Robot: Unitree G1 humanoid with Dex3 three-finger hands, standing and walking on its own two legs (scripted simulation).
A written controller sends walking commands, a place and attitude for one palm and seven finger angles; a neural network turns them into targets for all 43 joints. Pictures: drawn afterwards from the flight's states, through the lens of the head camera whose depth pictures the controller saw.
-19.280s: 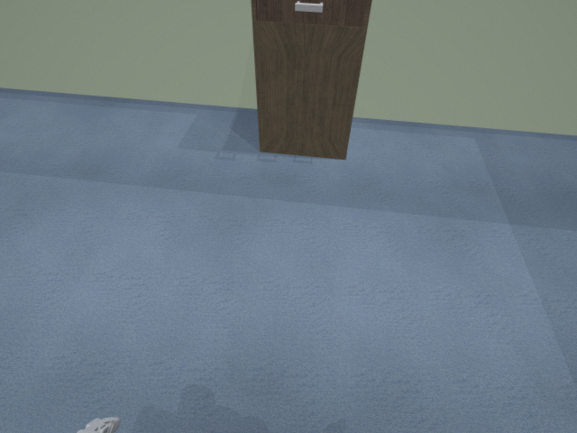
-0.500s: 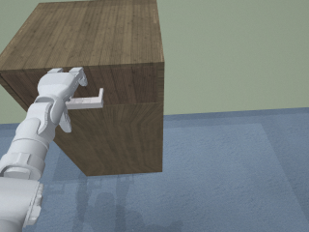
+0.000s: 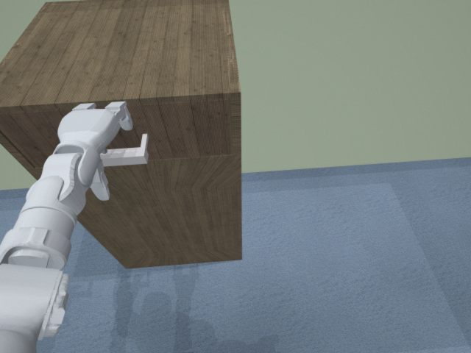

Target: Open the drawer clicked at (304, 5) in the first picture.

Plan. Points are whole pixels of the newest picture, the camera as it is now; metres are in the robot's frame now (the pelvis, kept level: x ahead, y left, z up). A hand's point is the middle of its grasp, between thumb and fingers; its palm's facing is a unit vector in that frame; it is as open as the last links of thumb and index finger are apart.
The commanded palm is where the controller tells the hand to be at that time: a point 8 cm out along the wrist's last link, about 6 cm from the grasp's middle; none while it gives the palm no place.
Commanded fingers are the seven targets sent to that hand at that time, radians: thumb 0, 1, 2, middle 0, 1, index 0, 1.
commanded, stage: re-aim the fingers above the handle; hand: left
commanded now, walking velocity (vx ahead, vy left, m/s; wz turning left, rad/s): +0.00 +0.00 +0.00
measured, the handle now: (120, 148) +0.50 +0.25 +0.04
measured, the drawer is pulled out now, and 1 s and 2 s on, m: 0.00 0.00 0.00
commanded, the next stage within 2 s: lower the fingers behind the handle in 1.18 s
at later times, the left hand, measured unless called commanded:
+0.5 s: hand (92, 165) +0.41 +0.25 +0.09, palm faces -0.01 -0.02 -1.00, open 13.8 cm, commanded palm +0.40 +0.26 +0.16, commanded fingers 0.00 -0.50 0.30 -0.30 -1.20 -0.30 -1.20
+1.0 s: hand (96, 157) +0.42 +0.25 +0.10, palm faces +0.03 -0.02 -1.00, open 13.8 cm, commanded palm +0.40 +0.25 +0.16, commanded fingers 0.00 -0.50 0.30 -0.30 -1.20 -0.30 -1.20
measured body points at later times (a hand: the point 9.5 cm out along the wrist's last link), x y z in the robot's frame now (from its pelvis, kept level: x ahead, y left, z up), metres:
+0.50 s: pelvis +0.00 +0.00 +0.00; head +0.04 -0.02 +0.45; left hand +0.40 +0.25 +0.15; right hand +0.12 -0.27 -0.12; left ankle -0.02 +0.10 -0.72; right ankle -0.02 -0.11 -0.72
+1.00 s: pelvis +0.00 +0.00 +0.00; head +0.04 -0.03 +0.45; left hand +0.41 +0.24 +0.15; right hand +0.08 -0.27 -0.14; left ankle -0.02 +0.10 -0.72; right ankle -0.02 -0.11 -0.72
